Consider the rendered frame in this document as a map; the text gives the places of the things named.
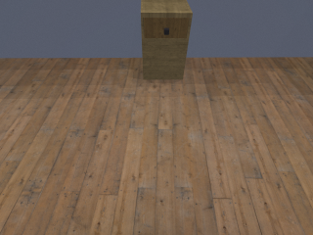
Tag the handle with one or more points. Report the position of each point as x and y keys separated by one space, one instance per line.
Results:
x=166 y=31

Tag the cabinet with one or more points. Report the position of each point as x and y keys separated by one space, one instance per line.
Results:
x=164 y=58

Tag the drawer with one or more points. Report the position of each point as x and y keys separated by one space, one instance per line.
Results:
x=154 y=27

